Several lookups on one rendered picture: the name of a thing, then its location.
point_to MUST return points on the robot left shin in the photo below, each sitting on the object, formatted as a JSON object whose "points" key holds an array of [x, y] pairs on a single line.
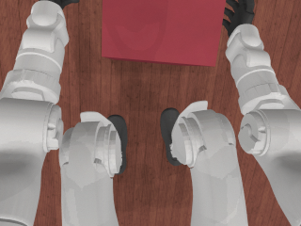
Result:
{"points": [[64, 149]]}

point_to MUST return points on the right robot hand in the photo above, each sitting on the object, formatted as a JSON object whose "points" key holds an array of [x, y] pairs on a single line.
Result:
{"points": [[243, 14]]}

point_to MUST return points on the left robot forearm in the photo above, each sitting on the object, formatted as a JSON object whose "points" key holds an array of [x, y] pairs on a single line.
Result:
{"points": [[39, 62]]}

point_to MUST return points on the left robot upper arm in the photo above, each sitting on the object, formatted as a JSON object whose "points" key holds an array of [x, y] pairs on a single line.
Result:
{"points": [[29, 129]]}

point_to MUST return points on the left robot hand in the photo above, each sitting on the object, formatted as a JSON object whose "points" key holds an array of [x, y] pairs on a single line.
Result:
{"points": [[63, 3]]}

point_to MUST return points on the carton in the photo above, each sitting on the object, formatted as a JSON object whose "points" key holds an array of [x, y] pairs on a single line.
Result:
{"points": [[171, 32]]}

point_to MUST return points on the right robot forearm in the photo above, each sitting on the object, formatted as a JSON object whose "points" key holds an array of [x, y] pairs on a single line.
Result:
{"points": [[250, 67]]}

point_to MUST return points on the robot left foot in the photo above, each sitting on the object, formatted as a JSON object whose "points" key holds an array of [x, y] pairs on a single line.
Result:
{"points": [[121, 127]]}

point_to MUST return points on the right robot upper arm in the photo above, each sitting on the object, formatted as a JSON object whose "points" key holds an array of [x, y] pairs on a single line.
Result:
{"points": [[273, 136]]}

